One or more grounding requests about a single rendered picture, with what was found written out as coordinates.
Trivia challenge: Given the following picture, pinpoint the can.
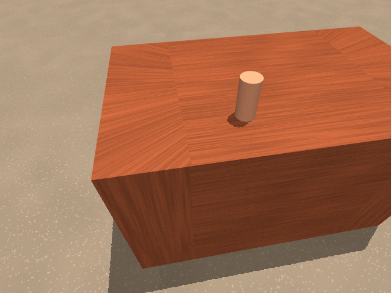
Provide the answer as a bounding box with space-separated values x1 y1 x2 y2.
235 71 264 121

